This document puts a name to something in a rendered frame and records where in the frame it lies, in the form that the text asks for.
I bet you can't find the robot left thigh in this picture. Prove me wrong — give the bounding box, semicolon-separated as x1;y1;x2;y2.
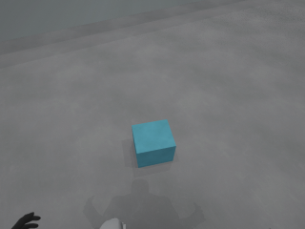
100;219;127;229

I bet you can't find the carton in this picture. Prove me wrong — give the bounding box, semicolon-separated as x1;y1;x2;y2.
132;119;176;168

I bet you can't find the robot left hand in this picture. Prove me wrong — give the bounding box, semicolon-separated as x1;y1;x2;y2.
11;212;41;229

